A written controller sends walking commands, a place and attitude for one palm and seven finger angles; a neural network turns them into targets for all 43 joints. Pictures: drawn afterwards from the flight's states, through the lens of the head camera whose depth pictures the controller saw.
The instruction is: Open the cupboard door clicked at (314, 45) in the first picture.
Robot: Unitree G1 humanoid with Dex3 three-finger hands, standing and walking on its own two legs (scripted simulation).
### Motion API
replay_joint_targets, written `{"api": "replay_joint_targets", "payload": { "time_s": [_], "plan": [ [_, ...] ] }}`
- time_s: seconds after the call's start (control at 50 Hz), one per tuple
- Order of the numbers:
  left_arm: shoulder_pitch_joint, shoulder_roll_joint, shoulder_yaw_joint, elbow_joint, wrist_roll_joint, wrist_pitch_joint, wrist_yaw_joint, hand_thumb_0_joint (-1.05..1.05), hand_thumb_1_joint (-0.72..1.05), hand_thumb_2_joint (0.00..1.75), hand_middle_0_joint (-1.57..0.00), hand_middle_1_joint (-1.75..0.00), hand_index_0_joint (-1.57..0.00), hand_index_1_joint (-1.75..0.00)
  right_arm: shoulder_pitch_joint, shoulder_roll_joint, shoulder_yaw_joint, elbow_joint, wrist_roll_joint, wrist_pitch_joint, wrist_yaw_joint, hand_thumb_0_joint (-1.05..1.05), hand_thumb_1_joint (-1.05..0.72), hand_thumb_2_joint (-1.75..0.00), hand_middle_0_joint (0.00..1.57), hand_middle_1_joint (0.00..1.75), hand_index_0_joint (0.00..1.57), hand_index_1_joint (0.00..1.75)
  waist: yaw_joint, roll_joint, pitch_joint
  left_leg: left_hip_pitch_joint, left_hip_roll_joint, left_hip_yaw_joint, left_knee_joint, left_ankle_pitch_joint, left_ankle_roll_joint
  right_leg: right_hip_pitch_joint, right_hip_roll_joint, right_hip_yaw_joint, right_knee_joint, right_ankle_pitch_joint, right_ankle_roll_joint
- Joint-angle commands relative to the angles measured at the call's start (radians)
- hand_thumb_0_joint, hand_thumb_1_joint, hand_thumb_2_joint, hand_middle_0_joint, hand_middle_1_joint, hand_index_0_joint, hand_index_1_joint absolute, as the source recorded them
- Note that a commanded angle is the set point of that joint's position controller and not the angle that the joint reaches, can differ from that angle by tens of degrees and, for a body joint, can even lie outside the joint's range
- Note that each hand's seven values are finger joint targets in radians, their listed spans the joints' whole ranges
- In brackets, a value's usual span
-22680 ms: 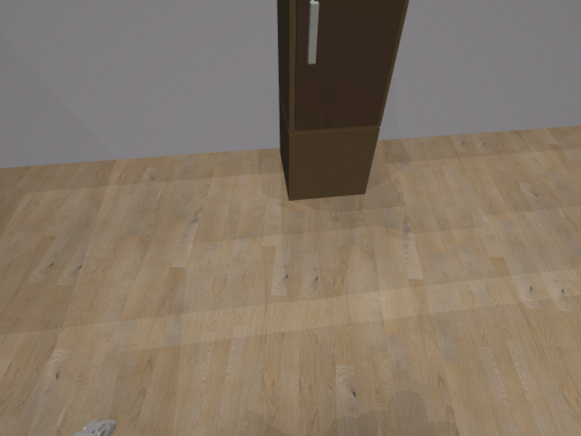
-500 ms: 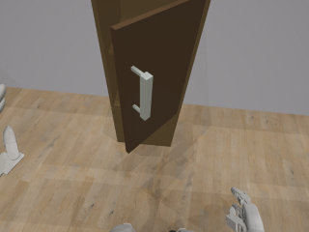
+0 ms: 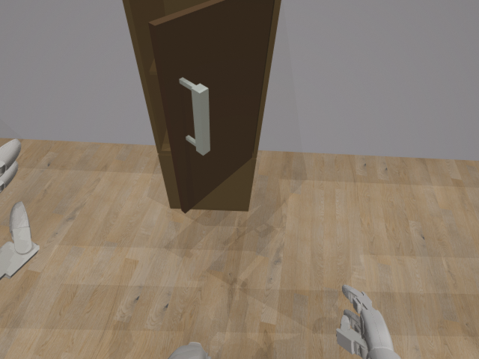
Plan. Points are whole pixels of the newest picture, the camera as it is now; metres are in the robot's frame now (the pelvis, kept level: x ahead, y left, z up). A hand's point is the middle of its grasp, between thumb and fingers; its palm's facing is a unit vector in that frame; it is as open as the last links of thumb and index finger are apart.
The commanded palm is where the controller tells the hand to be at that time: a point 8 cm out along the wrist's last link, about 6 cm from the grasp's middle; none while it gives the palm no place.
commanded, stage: stop stepping back and stand still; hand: left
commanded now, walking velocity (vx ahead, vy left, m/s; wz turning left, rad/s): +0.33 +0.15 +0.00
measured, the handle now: (194, 118) +0.59 +0.16 +0.04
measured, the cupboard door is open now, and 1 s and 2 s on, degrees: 50 50 50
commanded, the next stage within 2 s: let the arm hang, fingers relaxed in 0.68 s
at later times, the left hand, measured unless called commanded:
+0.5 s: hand out of the picture +0.11 +0.26 +0.17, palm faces +0.52 -0.74 -0.42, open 7.5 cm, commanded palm +0.05 +0.29 +0.18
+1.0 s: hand out of the picture +0.02 +0.22 -0.13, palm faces +0.09 -0.95 -0.28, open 7.4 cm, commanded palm none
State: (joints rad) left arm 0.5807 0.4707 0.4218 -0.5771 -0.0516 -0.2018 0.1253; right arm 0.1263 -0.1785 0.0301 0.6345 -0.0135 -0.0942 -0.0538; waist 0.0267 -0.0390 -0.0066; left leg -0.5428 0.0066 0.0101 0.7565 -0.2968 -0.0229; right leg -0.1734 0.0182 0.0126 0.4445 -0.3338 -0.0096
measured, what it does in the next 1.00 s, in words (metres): steps on the spot: left foot, then left foot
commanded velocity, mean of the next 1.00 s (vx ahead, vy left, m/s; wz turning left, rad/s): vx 0.10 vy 0.01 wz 0.00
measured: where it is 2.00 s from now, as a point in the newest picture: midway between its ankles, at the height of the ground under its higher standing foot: outside the picture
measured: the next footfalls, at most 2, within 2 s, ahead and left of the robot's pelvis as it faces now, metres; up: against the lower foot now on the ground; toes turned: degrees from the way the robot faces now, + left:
left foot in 0.08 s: +0.05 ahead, +0.10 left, +0.00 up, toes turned +4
left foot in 0.54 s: -0.02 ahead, +0.14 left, +0.00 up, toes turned +8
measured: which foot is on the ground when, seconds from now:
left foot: up 0.00-0.06, down 0.08-0.30, up 0.32-0.52, down 0.54-1.00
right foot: down 0.00-1.00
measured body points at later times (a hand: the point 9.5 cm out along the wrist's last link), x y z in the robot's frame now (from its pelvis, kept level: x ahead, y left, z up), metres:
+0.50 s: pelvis -0.07 -0.02 +0.00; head -0.09 -0.02 +0.45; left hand +0.07 +0.29 +0.19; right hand +0.08 -0.26 -0.09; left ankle -0.06 +0.12 -0.72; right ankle -0.08 -0.10 -0.74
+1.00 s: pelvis -0.09 +0.01 -0.01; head -0.09 +0.00 +0.44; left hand +0.01 +0.27 -0.11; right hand +0.05 -0.22 -0.14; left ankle -0.06 +0.13 -0.74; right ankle -0.08 -0.10 -0.74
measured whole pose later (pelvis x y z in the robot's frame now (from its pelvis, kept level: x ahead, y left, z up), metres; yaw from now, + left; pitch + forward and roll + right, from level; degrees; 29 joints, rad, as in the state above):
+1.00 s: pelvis -0.09 +0.01 -0.01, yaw +5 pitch -1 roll +0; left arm 0.25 0.22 0.04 0.68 0.04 0.06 0.00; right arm 0.16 -0.24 0.01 0.87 -0.03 0.00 0.00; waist -0.02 0.03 0.00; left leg -0.32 0.01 0.05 0.59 -0.26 0.00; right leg -0.27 -0.05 -0.08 0.62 -0.33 0.00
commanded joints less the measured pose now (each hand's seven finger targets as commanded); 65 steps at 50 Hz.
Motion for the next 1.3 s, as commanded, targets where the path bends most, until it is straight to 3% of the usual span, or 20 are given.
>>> {"api": "replay_joint_targets", "payload": {
  "time_s": [0.0, 0.06, 0.12, 0.18, 0.24, 0.26, 0.3, 0.38, 0.46, 0.52, 0.56, 0.66, 0.74, 0.76, 0.78, 0.84, 0.9, 0.98, 1.08, 1.28],
  "plan": [
    [-0.006, 0.147, 0.147, -0.105, 0.001, -0.019, 0.046, 0.0, 0.9, 0.9, -0.2, -0.3, -0.2, -0.3, -0.057, -0.128, -0.039, -0.169, 0.011, -0.036, -0.04, 0.0, -0.9, -0.9, 0.2, 0.3, 0.2, 0.3, -0.046, -0.026, -0.116, 0.185, 0.001, 0.032, -0.134, 0.037, 0.02, 0.005, -0.238, 0.033, -0.014, 0.723, -0.075],
    [-0.016, 0.147, 0.134, -0.148, -0.004, -0.032, 0.051, 0.0, 0.9, 0.9, -0.2, -0.3, -0.2, -0.3, -0.009, -0.185, -0.067, -0.176, 0.014, -0.063, -0.051, 0.0, -0.9, -0.9, 0.2, 0.3, 0.2, 0.3, -0.027, 0.149, -0.147, 0.409, 0.107, -0.087, -0.359, 0.415, 0.069, -0.066, -0.09, -0.006, 0.041, 0.296, 0.017],
    [-0.002, 0.16, 0.136, -0.167, -0.005, -0.046, 0.048, 0.0, 0.9, 0.9, -0.2, -0.3, -0.2, -0.3, 0.01, -0.171, -0.059, -0.169, 0.004, -0.087, -0.043, 0.0, -0.9, -0.9, 0.2, 0.3, 0.2, 0.3, -0.038, 0.251, -0.177, 0.462, 0.147, -0.193, -0.406, 0.543, 0.056, -0.102, -0.018, -0.061, 0.125, 0.059, 0.023],
    [-0.031, 0.137, 0.123, -0.178, 0.011, -0.053, 0.05, 0.0, 0.9, 0.9, -0.2, -0.3, -0.2, -0.3, 0.008, -0.168, -0.062, -0.157, -0.004, -0.105, -0.033, 0.0, -0.9, -0.9, 0.2, 0.3, 0.2, 0.3, -0.029, 0.265, -0.075, 0.219, 0.192, -0.262, -0.6, -0.098, 0.102, -0.021, -0.013, -0.046, 0.21, -0.12, 0.012],
    [-0.007, 0.125, 0.119, -0.115, 0.02, -0.044, 0.053, 0.0, 0.9, 0.9, -0.2, -0.3, -0.2, -0.3, -0.005, -0.173, -0.068, -0.16, -0.002, -0.093, -0.037, 0.0, -0.9, -0.9, 0.2, 0.3, 0.2, 0.3, -0.033, 0.187, -0.028, 0.071, 0.109, -0.148, -0.535, -0.318, 0.064, 0.096, -0.01, -0.075, -0.008, -0.116, -0.022],
    [-0.008, 0.13, 0.119, -0.096, 0.02, -0.041, 0.05, 0.0, 0.9, 0.9, -0.2, -0.3, -0.2, -0.3, -0.009, -0.171, -0.075, -0.163, -0.006, -0.079, -0.037, 0.0, -0.9, -0.9, 0.2, 0.3, 0.2, 0.3, -0.038, 0.108, -0.021, 0.069, 0.047, -0.089, -0.38, -0.276, 0.04, 0.047, -0.065, 0.014, -0.096, -0.201, -0.062],
    [-0.035, 0.16, 0.146, -0.089, 0.014, -0.044, 0.051, 0.0, 0.9, 0.9, -0.2, -0.3, -0.2, -0.3, 0.001, -0.172, -0.091, -0.145, -0.002, -0.058, -0.032, 0.0, -0.9, -0.9, 0.2, 0.3, 0.2, 0.3, -0.02, -0.207, 0.015, 0.029, -0.027, -0.014, 0.207, -0.1, 0.021, -0.178, -0.37, 0.468, -0.341, -0.496, -0.212],
    [-0.157, 0.11, 0.091, 0.005, 0.03, -0.073, 0.037, 0.0, 0.9, 0.9, -0.2, -0.3, -0.2, -0.3, 0.032, -0.138, -0.065, -0.111, 0.002, -0.07, -0.035, 0.0, -0.9, -0.9, 0.2, 0.3, 0.2, 0.3, -0.055, -0.033, 0.035, 0.09, 0.06, 0.001, 0.111, -0.028, 0.037, -0.213, -0.279, 0.178, -0.239, -0.21, -0.143],
    [-0.177, 0.097, 0.07, -0.023, 0.036, -0.07, 0.051, 0.0, 0.9, 0.9, -0.2, -0.3, -0.2, -0.3, 0.028, -0.138, -0.06, -0.116, -0.001, -0.097, -0.056, 0.0, -0.9, -0.9, 0.2, 0.3, 0.2, 0.3, -0.037, 0.017, 0.019, 0.317, 0.019, 0.081, -0.248, -0.026, 0.061, -0.202, -0.218, 0.128, -0.167, -0.221, -0.107],
    [-0.164, 0.119, 0.101, -0.122, 0.024, -0.078, 0.055, 0.0, 0.9, 0.9, -0.2, -0.3, -0.2, -0.3, 0.023, -0.17, -0.069, -0.151, 0.006, -0.107, -0.056, 0.0, -0.9, -0.9, 0.2, 0.3, 0.2, 0.3, -0.027, 0.145, -0.049, 0.373, 0.134, -0.096, -0.36, 0.123, 0.108, -0.122, -0.086, 0.033, 0.061, 0.078, -0.02],
    [-0.091, 0.11, 0.113, -0.06, 0.02, -0.071, 0.042, 0.0, 0.9, 0.9, -0.2, -0.3, -0.2, -0.3, 0.031, -0.152, -0.061, -0.136, 0.011, -0.101, -0.045, 0.0, -0.9, -0.9, 0.2, 0.3, 0.2, 0.3, -0.034, 0.148, -0.053, 0.308, 0.137, -0.089, -0.361, 0.135, 0.101, -0.088, -0.057, -0.006, 0.071, 0.102, 0.0],
    [-0.111, 0.106, 0.108, -0.044, 0.019, -0.07, 0.037, 0.0, 0.9, 0.9, -0.2, -0.3, -0.2, -0.3, 0.024, -0.139, -0.063, -0.134, 0.013, -0.104, -0.031, 0.0, -0.9, -0.9, 0.2, 0.3, 0.2, 0.3, -0.039, -0.008, -0.044, 0.284, 0.054, 0.027, -0.235, 0.156, 0.052, -0.05, -0.131, 0.083, -0.043, 0.232, -0.031],
    [-0.075, 0.099, 0.108, -0.048, 0.013, -0.065, 0.035, 0.0, 0.9, 0.9, -0.2, -0.3, -0.2, -0.3, 0.013, -0.138, -0.062, -0.142, 0.012, -0.096, -0.026, 0.0, -0.9, -0.9, 0.2, 0.3, 0.2, 0.3, -0.038, 0.045, -0.07, 0.337, 0.052, 0.019, -0.274, 0.222, 0.041, -0.039, -0.134, 0.063, -0.047, 0.311, -0.031],
    [-0.145, -0.065, -0.302, 0.698, 0.113, 0.109, -0.109, 0.0, 0.9, 0.9, -0.2, -0.3, -0.2, -0.3, 0.013, -0.311, -0.12, 0.094, 0.003, -0.095, 0.061, 0.0, -0.9, -0.9, 0.2, 0.3, 0.2, 0.3, -0.08, 0.111, -0.031, 0.272, 0.1, -0.039, -0.141, 0.404, 0.059, -0.159, -0.163, -0.015, 0.164, 0.433, -0.028],
    [-0.125, -0.133, -0.296, 0.722, 0.094, 0.186, -0.125, 0.0, 0.9, 0.9, -0.2, -0.3, -0.2, -0.3, 0.076, -0.229, -0.111, 0.08, 0.008, -0.025, 0.061, 0.0, -0.9, -0.9, 0.2, 0.3, 0.2, 0.3, -0.053, 0.139, -0.081, 0.27, 0.113, -0.048, -0.215, 0.432, 0.069, -0.129, -0.11, -0.029, 0.183, 0.318, -0.01],
    [-0.19, -0.152, -0.32, 0.859, 0.09, 0.206, -0.126, 0.0, 0.9, 0.9, -0.2, -0.3, -0.2, -0.3, 0.036, -0.218, -0.072, 0.062, -0.012, 0.032, 0.051, 0.0, -0.9, -0.9, 0.2, 0.3, 0.2, 0.3, -0.012, -0.003, -0.074, 0.145, 0.175, -0.173, -0.295, 0.34, 0.13, -0.051, -0.066, -0.045, 0.182, 0.095, 0.003],
    [-0.285, -0.08, -0.327, 1.058, 0.093, 0.197, -0.122, 0.0, 0.9, 0.9, -0.2, -0.3, -0.2, -0.3, 0.031, -0.203, -0.07, 0.109, -0.013, 0.059, 0.053, 0.0, -0.9, -0.9, 0.2, 0.3, 0.2, 0.3, -0.026, -0.195, -0.046, 0.213, 0.06, -0.049, -0.211, 0.211, 0.06, -0.062, -0.174, 0.038, 0.004, 0.209, -0.05],
    [-0.343, -0.101, -0.371, 1.303, 0.074, 0.201, -0.113, 0.0, 0.9, 0.9, -0.2, -0.3, -0.2, -0.3, 0.048, -0.164, -0.048, 0.219, -0.019, 0.085, 0.053, 0.0, -0.9, -0.9, 0.2, 0.3, 0.2, 0.3, -0.037, 0.104, -0.006, 0.303, 0.082, -0.061, -0.32, 0.242, 0.051, -0.089, -0.14, 0.014, -0.007, 0.148, -0.035],
    [-0.27, -0.143, -0.376, 1.52, 0.067, 0.202, -0.108, 0.0, 0.9, 0.9, -0.2, -0.3, -0.2, -0.3, 0.084, -0.132, -0.046, 0.32, -0.013, 0.096, 0.038, 0.0, -0.9, -0.9, 0.2, 0.3, 0.2, 0.3, -0.024, 0.221, 0.007, 0.279, 0.087, -0.073, -0.398, 0.072, 0.05, -0.021, -0.124, 0.003, -0.084, 0.069, -0.036],
    [-0.226, -0.15, -0.39, 1.686, 0.065, 0.2, -0.105, 0.0, 0.9, 0.9, -0.2, -0.3, -0.2, -0.3, 0.199, -0.122, -0.061, 0.442, -0.004, 0.105, 0.027, 0.0, -0.9, -0.9, 0.2, 0.3, 0.2, 0.3, -0.032, 0.075, 0.072, 0.302, 0.101, -0.086, -0.45, -0.018, 0.06, -0.072, -0.124, -0.025, -0.125, 0.0, -0.042]
  ]
}}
